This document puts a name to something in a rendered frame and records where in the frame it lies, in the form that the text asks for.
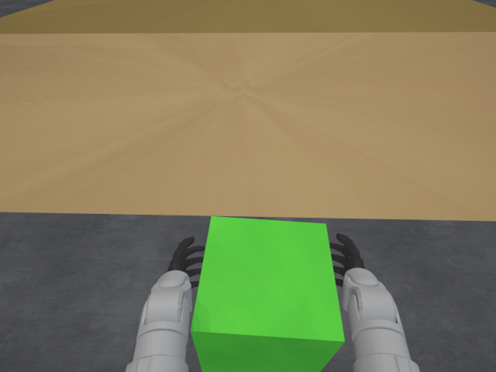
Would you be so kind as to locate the robot left hand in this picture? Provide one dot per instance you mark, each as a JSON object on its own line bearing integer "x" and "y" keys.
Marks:
{"x": 179, "y": 261}

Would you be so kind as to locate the robot right hand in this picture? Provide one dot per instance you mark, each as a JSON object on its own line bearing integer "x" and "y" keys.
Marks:
{"x": 352, "y": 256}

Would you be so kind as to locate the right robot forearm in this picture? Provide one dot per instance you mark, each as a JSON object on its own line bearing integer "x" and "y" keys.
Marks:
{"x": 376, "y": 331}

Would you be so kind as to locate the carton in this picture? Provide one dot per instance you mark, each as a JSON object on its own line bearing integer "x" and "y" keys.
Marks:
{"x": 267, "y": 298}

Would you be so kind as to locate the left robot forearm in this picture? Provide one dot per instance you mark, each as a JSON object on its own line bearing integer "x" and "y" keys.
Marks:
{"x": 162, "y": 337}

